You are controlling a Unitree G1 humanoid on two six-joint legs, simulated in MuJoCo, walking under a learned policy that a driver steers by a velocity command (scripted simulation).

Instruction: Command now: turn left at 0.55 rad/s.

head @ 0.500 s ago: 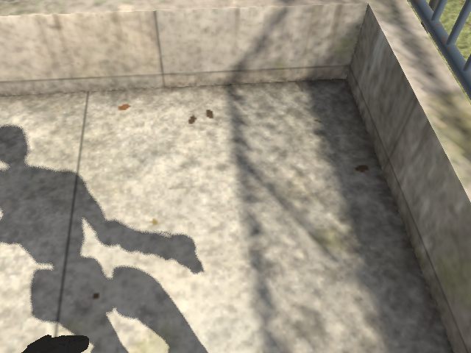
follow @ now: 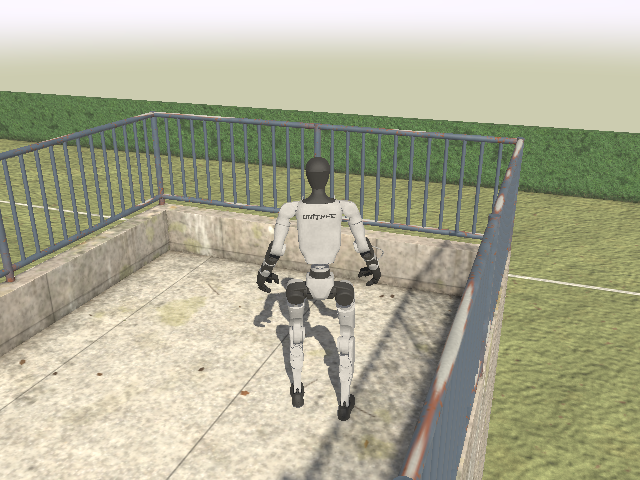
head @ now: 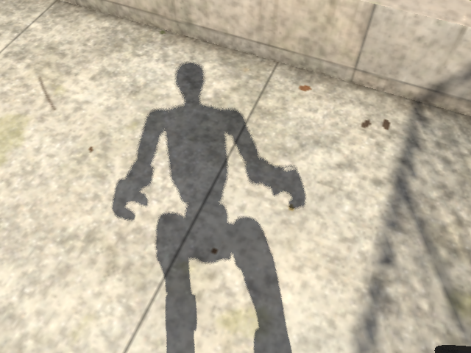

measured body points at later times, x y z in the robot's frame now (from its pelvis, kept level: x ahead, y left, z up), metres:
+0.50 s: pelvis +0.03 +0.00 +0.00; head +0.07 -0.02 +0.45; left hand +0.22 +0.25 -0.09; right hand +0.14 -0.30 -0.11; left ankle +0.03 +0.12 -0.73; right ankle +0.01 -0.11 -0.71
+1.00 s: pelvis +0.07 -0.03 +0.00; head +0.09 -0.04 +0.45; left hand +0.35 +0.11 -0.07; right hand +0.06 -0.34 -0.11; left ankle +0.12 +0.09 -0.70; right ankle +0.01 -0.11 -0.73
